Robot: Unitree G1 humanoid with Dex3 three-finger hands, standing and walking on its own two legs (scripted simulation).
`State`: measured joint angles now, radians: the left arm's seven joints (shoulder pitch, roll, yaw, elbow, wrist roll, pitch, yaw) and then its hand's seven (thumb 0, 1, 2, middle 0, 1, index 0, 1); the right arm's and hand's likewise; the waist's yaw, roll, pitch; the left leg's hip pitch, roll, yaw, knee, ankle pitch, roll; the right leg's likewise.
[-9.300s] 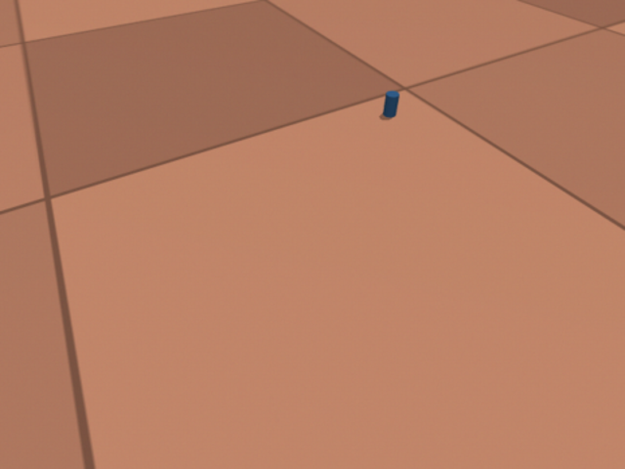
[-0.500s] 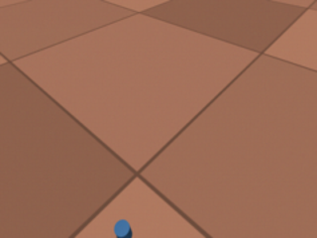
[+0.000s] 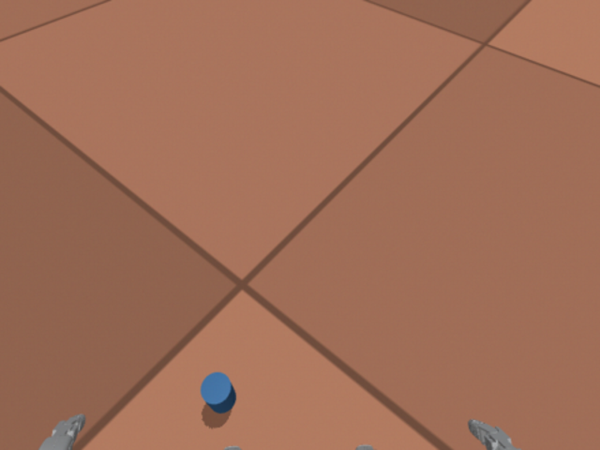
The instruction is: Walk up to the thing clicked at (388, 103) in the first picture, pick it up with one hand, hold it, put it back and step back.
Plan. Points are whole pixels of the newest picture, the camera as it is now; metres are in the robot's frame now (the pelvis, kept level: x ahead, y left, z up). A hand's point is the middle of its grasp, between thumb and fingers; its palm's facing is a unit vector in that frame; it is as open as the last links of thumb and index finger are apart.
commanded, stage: go down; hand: left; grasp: from the side
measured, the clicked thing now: (219, 393) +0.35 +0.20 -0.67
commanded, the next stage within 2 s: none
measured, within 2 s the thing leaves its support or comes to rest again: neither
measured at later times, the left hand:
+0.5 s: hand out of the picture +0.14 +0.29 -0.17, palm faces +0.06 -0.93 -0.35, open 16.7 cm
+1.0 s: hand (98, 433) +0.22 +0.34 -0.26, palm faces +0.11 -0.95 -0.30, open 16.9 cm
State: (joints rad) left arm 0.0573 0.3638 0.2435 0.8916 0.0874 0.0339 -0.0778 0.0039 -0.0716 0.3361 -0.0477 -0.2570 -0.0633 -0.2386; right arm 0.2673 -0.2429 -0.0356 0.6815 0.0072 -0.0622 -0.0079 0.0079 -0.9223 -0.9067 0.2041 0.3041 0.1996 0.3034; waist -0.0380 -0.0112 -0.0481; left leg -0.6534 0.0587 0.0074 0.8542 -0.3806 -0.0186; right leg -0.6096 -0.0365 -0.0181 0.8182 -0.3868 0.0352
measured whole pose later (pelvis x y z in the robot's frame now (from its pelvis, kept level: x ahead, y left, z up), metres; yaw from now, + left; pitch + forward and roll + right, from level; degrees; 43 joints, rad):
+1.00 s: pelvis -0.04 +0.00 -0.18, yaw -1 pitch +29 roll -4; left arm -0.04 0.52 0.52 0.68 -0.05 -0.27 -0.35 -0.01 -0.46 0.15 -0.06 -0.17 -0.06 -0.17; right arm 0.10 -0.28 -0.01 0.63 -0.03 -0.17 -0.04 0.01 -0.89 -0.90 0.20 0.30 0.20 0.30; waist -0.01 -0.02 -0.17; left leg -1.59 0.06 -0.08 1.71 -0.64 -0.03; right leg -1.52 -0.03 -0.03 1.67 -0.67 0.03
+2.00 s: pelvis -0.07 -0.01 -0.32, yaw -4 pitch +32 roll -6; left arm -0.35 0.74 0.73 0.91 -0.15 -0.40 -0.62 -0.01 -0.41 0.18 -0.02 -0.15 -0.03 -0.14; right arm 0.07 -0.33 0.05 0.71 -0.04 -0.16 -0.03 0.01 -0.90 -0.90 0.21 0.30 0.20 0.30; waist -0.02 -0.03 -0.13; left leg -2.03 0.05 -0.14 2.14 -0.67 -0.04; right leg -1.95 -0.01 -0.05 2.09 -0.70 0.03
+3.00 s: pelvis -0.08 +0.00 -0.39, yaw -7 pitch +27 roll -7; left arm -0.46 0.75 0.75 1.16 -0.29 -0.66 -0.76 -0.01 -0.51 0.09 -0.05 -0.11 -0.04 -0.12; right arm 0.00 -0.36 0.14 0.72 -0.10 -0.19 0.01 0.01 -0.89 -0.90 0.21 0.30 0.20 0.30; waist -0.07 -0.09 -0.03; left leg -2.20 0.05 -0.19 2.40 -0.69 -0.05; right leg -2.12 0.02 -0.05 2.33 -0.70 0.04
